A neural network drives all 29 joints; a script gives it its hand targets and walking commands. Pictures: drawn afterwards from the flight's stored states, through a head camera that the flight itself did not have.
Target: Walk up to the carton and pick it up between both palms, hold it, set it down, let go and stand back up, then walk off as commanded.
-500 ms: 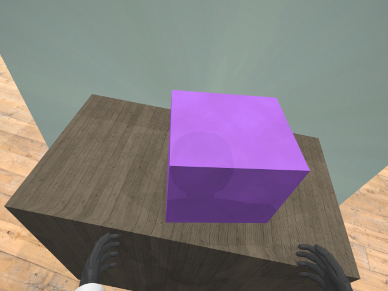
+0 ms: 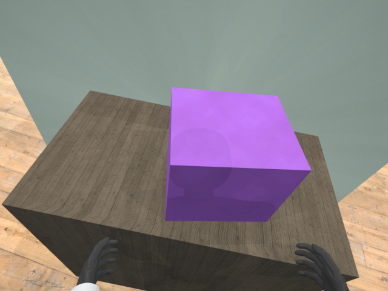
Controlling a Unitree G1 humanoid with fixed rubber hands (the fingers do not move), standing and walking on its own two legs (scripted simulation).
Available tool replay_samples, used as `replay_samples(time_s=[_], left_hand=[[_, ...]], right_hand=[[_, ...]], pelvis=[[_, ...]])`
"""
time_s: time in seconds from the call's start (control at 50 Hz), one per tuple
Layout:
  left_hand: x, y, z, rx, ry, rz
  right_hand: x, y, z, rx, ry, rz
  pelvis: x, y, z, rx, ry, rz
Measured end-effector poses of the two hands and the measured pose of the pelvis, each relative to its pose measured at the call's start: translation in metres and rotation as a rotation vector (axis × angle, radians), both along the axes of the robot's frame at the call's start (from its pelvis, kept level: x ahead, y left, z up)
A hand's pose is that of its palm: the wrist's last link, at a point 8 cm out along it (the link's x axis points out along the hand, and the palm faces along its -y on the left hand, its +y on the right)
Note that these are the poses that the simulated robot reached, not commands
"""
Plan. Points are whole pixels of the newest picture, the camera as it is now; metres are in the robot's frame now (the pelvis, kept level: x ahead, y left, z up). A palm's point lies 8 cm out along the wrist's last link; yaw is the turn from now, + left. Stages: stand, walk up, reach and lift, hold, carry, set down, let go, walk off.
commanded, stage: set down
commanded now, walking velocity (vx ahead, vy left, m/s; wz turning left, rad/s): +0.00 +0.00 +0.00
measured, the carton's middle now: (221, 158) +0.42 -0.03 +0.04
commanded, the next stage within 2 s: let go in 0.24 s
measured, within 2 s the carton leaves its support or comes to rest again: neither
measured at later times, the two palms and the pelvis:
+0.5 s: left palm (92, 288) +0.14 +0.21 -0.09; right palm out of the picture +0.17 -0.25 +0.00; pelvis +0.00 +0.00 +0.00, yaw +0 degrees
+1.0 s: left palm out of the picture +0.10 +0.28 -0.10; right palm out of the picture +0.17 -0.24 +0.00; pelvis -0.02 +0.02 +0.00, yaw +0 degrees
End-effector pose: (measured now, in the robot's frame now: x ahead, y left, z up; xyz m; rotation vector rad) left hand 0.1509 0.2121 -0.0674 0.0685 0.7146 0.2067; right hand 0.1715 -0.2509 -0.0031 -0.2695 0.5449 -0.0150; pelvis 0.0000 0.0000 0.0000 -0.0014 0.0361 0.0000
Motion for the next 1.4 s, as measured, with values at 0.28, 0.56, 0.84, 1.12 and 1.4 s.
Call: replay_samples(time_s=[0.28, 0.56, 0.84, 1.12, 1.4], left_hand=[[-0.004, -0.003, -0.018, -0.026, 0.076, -0.033], [-0.011, -0.002, -0.025, -0.031, 0.1, -0.049], [-0.019, -0.002, -0.025, -0.011, 0.102, -0.075], [-0.056, 0.099, -0.038, 0.141, 0.256, -0.092], [-0.044, 0.098, -0.039, 0.148, 0.235, -0.131]], right_hand=[[-0.001, 0.003, -0.001, -0.026, -0.016, -0.01], [-0.003, 0.005, -0.002, -0.042, -0.044, -0.036], [-0.004, 0.005, -0.003, -0.047, -0.067, -0.021], [-0.003, 0.012, -0.002, -0.176, -0.062, 0.013], [-0.004, 0.013, -0.003, -0.171, -0.078, -0.01]], pelvis=[[-0.002, 0.001, 0.0, 0.0, -0.021, -0.002], [-0.005, 0.001, 0.0, -0.001, -0.054, -0.002], [-0.013, 0.001, 0.0, -0.001, -0.07, -0.004], [-0.017, 0.027, -0.005, -0.025, -0.043, -0.022], [-0.016, 0.03, -0.007, -0.014, -0.045, -0.043]])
